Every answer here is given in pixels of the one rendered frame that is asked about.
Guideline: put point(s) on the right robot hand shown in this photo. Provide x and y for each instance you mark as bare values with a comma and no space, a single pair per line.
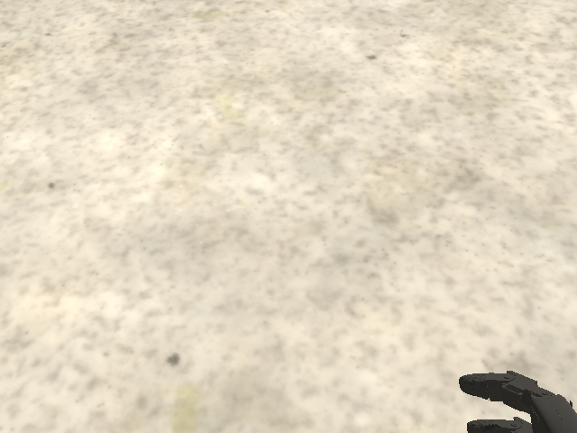
549,413

